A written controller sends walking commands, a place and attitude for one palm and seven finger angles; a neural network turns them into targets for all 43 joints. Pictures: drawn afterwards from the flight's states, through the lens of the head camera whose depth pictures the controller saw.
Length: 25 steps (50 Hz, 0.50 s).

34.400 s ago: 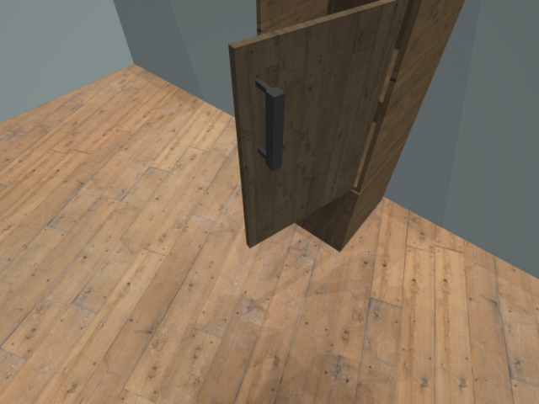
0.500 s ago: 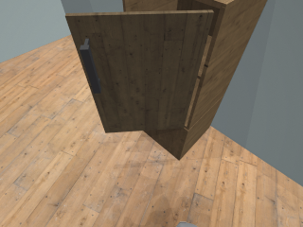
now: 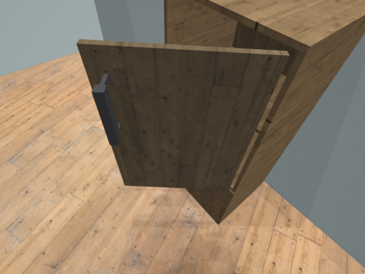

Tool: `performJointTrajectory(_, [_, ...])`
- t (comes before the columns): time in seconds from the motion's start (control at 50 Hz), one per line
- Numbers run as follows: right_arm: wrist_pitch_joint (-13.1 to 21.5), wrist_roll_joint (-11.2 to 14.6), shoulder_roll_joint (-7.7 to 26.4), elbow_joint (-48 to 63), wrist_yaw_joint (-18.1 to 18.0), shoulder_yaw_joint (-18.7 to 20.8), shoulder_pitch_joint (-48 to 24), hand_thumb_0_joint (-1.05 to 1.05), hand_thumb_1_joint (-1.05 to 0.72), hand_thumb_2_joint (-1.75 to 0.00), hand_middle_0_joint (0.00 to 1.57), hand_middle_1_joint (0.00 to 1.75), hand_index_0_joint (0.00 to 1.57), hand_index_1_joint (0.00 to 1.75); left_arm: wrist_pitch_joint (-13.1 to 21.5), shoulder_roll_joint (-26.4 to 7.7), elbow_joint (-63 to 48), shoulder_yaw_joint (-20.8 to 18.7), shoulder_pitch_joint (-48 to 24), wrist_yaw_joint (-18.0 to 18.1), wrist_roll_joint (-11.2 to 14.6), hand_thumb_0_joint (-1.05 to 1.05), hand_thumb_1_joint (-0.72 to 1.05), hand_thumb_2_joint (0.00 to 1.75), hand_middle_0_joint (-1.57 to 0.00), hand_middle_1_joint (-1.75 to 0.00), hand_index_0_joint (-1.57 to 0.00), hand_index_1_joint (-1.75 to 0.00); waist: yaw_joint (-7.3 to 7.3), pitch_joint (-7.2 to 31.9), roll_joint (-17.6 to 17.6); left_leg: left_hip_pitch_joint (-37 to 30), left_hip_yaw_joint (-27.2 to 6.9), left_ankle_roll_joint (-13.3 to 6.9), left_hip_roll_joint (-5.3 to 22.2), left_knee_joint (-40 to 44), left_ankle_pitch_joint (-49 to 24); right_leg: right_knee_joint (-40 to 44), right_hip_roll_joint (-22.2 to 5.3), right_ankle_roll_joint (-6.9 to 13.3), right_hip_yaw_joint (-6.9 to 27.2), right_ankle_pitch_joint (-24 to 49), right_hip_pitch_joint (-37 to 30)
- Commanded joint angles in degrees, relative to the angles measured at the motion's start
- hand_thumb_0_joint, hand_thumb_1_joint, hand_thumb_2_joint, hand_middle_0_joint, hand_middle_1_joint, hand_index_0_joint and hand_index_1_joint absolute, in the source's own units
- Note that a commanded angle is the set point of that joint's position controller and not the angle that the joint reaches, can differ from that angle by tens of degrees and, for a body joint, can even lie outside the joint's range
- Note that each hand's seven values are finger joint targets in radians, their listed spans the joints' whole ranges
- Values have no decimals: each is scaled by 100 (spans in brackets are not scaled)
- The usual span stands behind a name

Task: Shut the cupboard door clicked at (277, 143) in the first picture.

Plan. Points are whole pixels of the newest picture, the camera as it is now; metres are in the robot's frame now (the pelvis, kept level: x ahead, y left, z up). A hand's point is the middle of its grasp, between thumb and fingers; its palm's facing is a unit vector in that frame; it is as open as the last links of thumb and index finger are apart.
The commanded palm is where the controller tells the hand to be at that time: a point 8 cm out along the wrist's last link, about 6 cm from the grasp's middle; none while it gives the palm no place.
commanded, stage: come to a stop and stand still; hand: left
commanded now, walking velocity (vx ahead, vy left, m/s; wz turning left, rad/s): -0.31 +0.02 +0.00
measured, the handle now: (110, 111) +0.44 +0.21 +0.10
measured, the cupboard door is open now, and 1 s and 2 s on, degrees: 48 48 48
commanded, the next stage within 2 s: look again from close up in 1.98 s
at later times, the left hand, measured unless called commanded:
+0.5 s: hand out of the picture +0.03 +0.23 -0.17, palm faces +0.00 -0.97 -0.23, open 7.4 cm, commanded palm none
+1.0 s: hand out of the picture -0.13 +0.29 -0.17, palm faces +0.01 -0.97 -0.23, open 7.4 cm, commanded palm none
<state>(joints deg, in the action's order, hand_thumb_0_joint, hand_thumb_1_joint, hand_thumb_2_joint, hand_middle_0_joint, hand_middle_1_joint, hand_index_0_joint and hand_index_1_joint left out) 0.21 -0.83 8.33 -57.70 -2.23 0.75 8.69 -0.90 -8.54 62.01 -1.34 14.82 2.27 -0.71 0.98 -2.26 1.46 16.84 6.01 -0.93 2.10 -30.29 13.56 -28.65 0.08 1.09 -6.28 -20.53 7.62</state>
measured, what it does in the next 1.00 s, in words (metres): walks backwards: left foot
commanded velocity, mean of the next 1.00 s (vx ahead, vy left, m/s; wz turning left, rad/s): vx -0.02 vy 0.01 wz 0.00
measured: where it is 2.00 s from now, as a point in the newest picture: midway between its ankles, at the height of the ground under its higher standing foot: outside the picture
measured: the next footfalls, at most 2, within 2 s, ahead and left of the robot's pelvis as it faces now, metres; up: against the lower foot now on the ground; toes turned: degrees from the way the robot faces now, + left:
left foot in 0.42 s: +0.00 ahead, +0.13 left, +0.00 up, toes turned +1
left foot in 1.68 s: -0.18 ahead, +0.20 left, +0.00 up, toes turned +0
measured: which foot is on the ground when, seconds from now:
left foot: down 0.00-0.14, up 0.16-0.40, down 0.42-1.00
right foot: down 0.00-1.00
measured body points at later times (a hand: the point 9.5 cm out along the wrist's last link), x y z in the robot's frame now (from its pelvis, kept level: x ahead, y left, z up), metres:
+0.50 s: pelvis -0.03 +0.05 +0.00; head -0.02 +0.05 +0.44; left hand +0.03 +0.28 -0.16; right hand +0.03 -0.21 -0.14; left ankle -0.04 +0.12 -0.74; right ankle -0.06 -0.09 -0.72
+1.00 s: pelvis -0.11 +0.10 +0.00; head -0.12 +0.10 +0.45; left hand -0.13 +0.34 -0.16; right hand -0.09 -0.14 -0.16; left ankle -0.04 +0.13 -0.73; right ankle -0.09 -0.04 -0.73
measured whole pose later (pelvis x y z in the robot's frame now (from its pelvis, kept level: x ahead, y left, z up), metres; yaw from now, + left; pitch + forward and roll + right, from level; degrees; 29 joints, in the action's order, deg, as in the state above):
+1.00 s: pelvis -0.11 +0.10 +0.00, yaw -2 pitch -2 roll +0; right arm -2.2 -1.3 11.7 -58.0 -0.4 0.9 16.7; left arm -2.6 -9.7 58.4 -0.7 22.5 1.6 -1.8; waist 0.9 -0.5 -1.5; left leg 16.7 7.1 -8.0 -5.6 -27.3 9.8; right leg -33.9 -1.2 1.5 1.8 -19.6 16.1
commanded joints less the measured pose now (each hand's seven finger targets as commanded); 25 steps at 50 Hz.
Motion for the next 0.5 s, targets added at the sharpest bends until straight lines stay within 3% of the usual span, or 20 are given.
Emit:
performJointTrajectory(0.0, [-163, 25, 1169, 194, -97, 339, 641, 0, -90, -90, 20, 30, 20, 30, 30, -771, -410, -194, 473, 65, -8, 0, 90, 90, -20, -30, -20, -30, -157, 723, -872, -1382, -979, -512, 1294, 65, -5153, -236, -513, -49, 475, 2012, 570])
performJointTrajectory(0.04, [-214, 15, 1209, 346, -87, 393, 474, 0, -90, -90, 20, 30, 20, 30, 11, -793, -543, -237, 438, 56, -25, 0, 90, 90, -20, -30, -20, -30, -126, 975, -558, -1220, -964, -470, 1220, -72, -4315, -176, -568, 18, 634, 2340, 431])
performJointTrajectory(0.08, [-255, 21, 1066, 475, -47, 404, 303, 0, -90, -90, 20, 30, 20, 30, 14, -908, -630, -257, 432, 50, -67, 0, 90, 90, -20, -30, -20, -30, -72, 923, 124, -680, -684, -234, 804, -437, -2784, 147, -968, 252, 1089, 3423, 169])
performJointTrajectory(0.1, [-286, 17, 920, 506, -16, 388, 296, 0, -90, -90, 20, 30, 20, 30, 18, -1048, -657, -277, 401, 52, -91, 0, 90, 90, -20, -30, -20, -30, -62, 832, 610, -254, -379, -28, 380, -864, -1530, 345, -1463, 477, 1469, 4302, -1])
performJointTrajectory(0.12, [-323, 3, 743, 573, 19, 354, 131, 0, -90, -90, 20, 30, 20, 30, 18, -1121, -651, -301, 427, 53, -114, 0, 90, 90, -20, -30, -20, -30, 33, 604, 915, 370, -284, 150, -121, -1471, 822, 458, -1899, 792, 1775, 5563, -210])
performJointTrajectory(0.14, [-362, 4, 630, 613, 27, 345, -69, 0, -90, -90, 20, 30, 20, 30, 14, -1148, -621, -302, 487, 58, -130, 0, 90, 90, -20, -30, -20, -30, 120, 469, 908, 838, -460, 177, -320, -2257, 1854, 446, -2090, 978, 1790, 6442, -387])
performJointTrajectory(0.18, [-385, 2, 619, 552, 17, 327, -89, 0, -90, -90, 20, 30, 20, 30, 9, -1034, -654, -281, 373, 101, -120, 0, 90, 90, -20, -30, -20, -30, 49, 393, 931, 1124, -718, 202, -252, -2941, 1785, 358, -1945, 1080, 1552, 6389, -509])
performJointTrajectory(0.22, [-346, 33, 631, 501, 59, 302, -199, 0, -90, -90, 20, 30, 20, 30, 30, -1122, -726, -281, 165, 83, -115, 0, 90, 90, -20, -30, -20, -30, 0, 220, 771, 1175, -627, 259, -204, -2674, 1648, 340, -1738, 1078, 1300, 6008, -630])
performJointTrajectory(0.28, [-279, 53, 562, 406, 106, 249, -138, 0, -90, -90, 20, 30, 20, 30, 48, -1198, -722, -296, 113, 63, -112, 0, 90, 90, -20, -30, -20, -30, 14, 267, 749, 715, -391, 278, -157, -1467, 1321, 268, -1564, 974, 1135, 5375, -686])
performJointTrajectory(0.32, [-223, 57, 550, 288, 108, 202, 130, 0, -90, -90, 20, 30, 20, 30, 62, -1211, -669, -271, 110, 52, -69, 0, 90, 90, -20, -30, -20, -30, -66, 436, 745, 86, -307, 274, -182, -283, 539, 67, -1366, 778, 1083, 4897, -597])
performJointTrajectory(0.34, [22, 95, 843, 771, 67, 272, 204, 0, -90, -90, 20, 30, 20, 30, 259, -1293, -892, -210, 345, 325, -56, 0, 90, 90, -20, -30, -20, -30, -239, 1194, 285, -230, -103, 256, -296, -229, 67, -643, -1339, 352, 1760, 8123, -872])
performJointTrajectory(0.36, [43, 74, 756, 780, 89, 290, 587, 0, -90, -90, 20, 30, 20, 30, 307, -1509, -1206, -213, 256, 245, -36, 0, 90, 90, -20, -30, -20, -30, -341, 1415, 294, -260, -58, -43, -354, -8, -277, -1186, -1167, 256, 1154, 7663, -1127])
performJointTrajectory(0.38, [72, 8, 837, 646, 101, 268, 732, 0, -90, -90, 20, 30, 20, 30, 297, -1307, -1152, -206, 144, 190, 26, 0, 90, 90, -20, -30, -20, -30, -319, 1554, -469, -772, -23, -123, -151, 436, -1216, -1479, -999, 215, 940, 6802, -967])
performJointTrajectory(0.4, [47, 8, 1000, 645, 96, 293, 796, 0, -90, -90, 20, 30, 20, 30, 282, -1184, -1132, -209, 246, 180, 67, 0, 90, 90, -20, -30, -20, -30, -281, 1492, -644, -1229, -490, -298, 406, 15, -2785, -1375, -779, 119, 752, 5073, -191])
performJointTrajectory(0.42, [32, -18, 1081, 700, 86, 299, 876, 0, -90, -90, 20, 30, 20, 30, 255, -998, -1170, -167, 254, 184, 37, 0, 90, 90, -20, -30, -20, -30, -223, 1284, -986, -1333, -875, -454, 777, -92, -3892, -1115, -600, 96, 613, 2693, 339])
performJointTrajectory(0.44, [32, -31, 1081, 740, 62, 275, 779, 0, -90, -90, 20, 30, 20, 30, 196, -841, -1186, -123, 177, 172, -1, 0, 90, 90, -20, -30, -20, -30, -167, 751, -1181, -1351, -1109, -576, 942, 20, -4717, -870, -354, 44, 490, 661, 782])
performJointTrajectory(0.46, [43, -23, 1067, 758, 44, 225, 685, 0, -90, -90, 20, 30, 20, 30, 126, -761, -1149, -84, 76, 146, -16, 0, 90, 90, -20, -30, -20, -30, -153, 281, -1472, -1131, -1289, -633, 976, 233, -4879, -807, -194, 7, 419, -221, 936])
performJointTrajectory(0.48, [63, -28, 1069, 781, 32, 194, 621, 0, -90, -90, 20, 30, 20, 30, 103, -794, -1149, -65, 50, 124, -21, 0, 90, 90, -20, -30, -20, -30, -72, -137, -1393, -862, -1281, -684, 961, 376, -4960, -718, -137, 24, 415, -384, 957])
